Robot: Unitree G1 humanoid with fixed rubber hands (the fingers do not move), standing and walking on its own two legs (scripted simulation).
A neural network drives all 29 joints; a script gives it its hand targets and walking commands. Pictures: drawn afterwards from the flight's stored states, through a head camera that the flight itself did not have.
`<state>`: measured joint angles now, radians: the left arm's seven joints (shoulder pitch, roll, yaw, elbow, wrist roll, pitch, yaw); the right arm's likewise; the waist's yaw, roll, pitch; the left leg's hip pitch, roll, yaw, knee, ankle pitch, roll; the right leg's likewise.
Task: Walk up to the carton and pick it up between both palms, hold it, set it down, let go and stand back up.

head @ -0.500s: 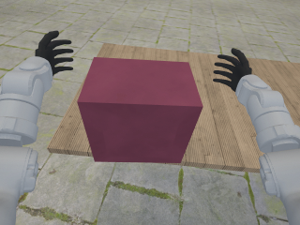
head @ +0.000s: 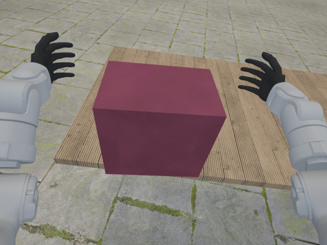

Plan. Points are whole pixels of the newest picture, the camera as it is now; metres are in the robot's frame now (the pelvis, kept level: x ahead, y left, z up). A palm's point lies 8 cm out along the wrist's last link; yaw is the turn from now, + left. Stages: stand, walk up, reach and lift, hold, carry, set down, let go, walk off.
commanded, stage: set down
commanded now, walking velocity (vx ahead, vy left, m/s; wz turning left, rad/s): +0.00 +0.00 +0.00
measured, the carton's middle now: (156, 122) +0.44 +0.01 +0.09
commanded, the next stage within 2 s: none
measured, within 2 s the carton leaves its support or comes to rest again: neither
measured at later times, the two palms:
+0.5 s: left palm (53, 109) +0.38 +0.23 +0.18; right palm (264, 129) +0.37 -0.24 +0.15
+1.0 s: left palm (57, 155) +0.30 +0.22 +0.12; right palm (270, 170) +0.29 -0.25 +0.10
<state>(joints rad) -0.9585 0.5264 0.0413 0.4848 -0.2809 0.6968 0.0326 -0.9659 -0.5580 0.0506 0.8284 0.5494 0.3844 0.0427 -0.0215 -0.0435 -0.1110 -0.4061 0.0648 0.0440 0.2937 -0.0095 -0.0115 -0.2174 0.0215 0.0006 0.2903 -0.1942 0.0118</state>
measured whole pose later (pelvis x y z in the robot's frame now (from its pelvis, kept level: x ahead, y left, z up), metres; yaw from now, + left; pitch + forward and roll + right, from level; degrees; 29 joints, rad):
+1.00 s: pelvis +0.01 -0.01 +0.00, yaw -1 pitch +0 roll +0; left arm -0.10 0.32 0.15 -0.18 -0.24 0.56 0.02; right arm -0.07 -0.37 -0.06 0.00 0.38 0.29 -0.03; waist 0.00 -0.01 0.02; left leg -0.23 0.06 0.08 0.26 -0.02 -0.03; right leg -0.09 0.01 0.03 0.34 -0.25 0.00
